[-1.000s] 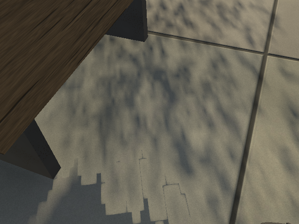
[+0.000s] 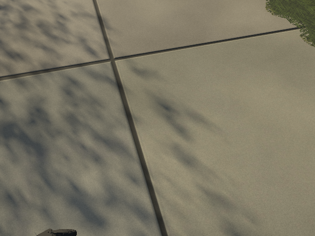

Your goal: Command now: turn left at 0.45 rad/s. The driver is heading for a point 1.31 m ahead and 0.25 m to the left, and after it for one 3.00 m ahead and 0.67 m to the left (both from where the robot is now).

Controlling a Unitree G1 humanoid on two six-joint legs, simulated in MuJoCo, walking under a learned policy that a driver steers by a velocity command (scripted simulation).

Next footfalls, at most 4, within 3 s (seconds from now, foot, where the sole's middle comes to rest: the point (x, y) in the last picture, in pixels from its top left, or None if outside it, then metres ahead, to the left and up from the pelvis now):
0.28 right None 0.07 -0.11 -0.76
0.76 left None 0.13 0.24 -0.76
1.24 right None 0.26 0.02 -0.76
1.68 left None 0.25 0.24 -0.76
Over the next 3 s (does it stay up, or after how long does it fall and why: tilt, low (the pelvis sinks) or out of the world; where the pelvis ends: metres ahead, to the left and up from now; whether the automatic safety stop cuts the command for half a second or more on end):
stays up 1.12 0.34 -0.03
